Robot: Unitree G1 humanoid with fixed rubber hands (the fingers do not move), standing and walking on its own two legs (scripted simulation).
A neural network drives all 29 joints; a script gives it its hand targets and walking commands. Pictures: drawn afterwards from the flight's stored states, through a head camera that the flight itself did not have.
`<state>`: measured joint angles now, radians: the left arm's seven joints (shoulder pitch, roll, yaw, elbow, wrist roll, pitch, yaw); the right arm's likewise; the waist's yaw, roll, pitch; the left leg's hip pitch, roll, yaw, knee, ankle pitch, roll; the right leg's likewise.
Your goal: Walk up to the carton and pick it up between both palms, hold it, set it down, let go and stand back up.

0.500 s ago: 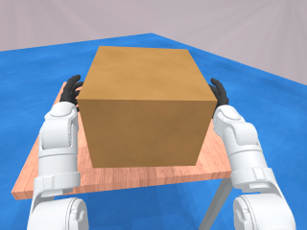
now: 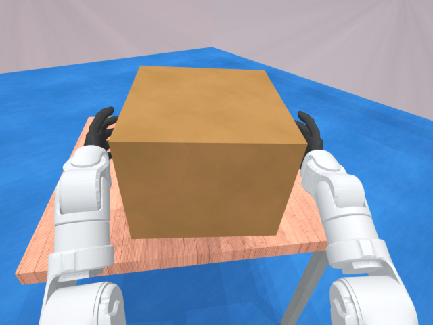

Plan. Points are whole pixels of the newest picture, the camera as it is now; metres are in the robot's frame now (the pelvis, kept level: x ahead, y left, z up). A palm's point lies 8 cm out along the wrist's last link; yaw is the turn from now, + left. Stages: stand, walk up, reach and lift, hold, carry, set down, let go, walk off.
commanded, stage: hold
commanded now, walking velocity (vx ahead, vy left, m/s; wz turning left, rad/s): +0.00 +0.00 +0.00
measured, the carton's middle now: (204, 146) +0.44 +0.01 +0.19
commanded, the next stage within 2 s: none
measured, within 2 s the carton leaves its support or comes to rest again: neither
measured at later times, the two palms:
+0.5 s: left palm (98, 151) +0.36 +0.19 +0.22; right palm (308, 153) +0.36 -0.17 +0.23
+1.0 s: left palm (97, 150) +0.36 +0.19 +0.22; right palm (308, 153) +0.36 -0.17 +0.23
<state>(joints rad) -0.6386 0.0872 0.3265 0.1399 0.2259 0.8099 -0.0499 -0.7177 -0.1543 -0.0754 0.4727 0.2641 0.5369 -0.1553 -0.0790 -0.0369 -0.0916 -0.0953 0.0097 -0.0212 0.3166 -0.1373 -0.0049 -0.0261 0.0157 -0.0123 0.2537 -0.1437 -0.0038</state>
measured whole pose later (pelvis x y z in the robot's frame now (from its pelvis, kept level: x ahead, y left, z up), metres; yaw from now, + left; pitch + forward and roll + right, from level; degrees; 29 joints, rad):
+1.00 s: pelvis +0.00 +0.00 +0.00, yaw +0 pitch -5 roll -1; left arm -0.65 0.09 0.33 0.16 0.22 0.81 -0.05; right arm -0.73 -0.15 -0.08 0.49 0.26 0.54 -0.15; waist -0.08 -0.04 -0.10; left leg -0.10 0.01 -0.03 0.32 -0.14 -0.01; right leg -0.03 0.02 -0.01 0.25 -0.14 -0.01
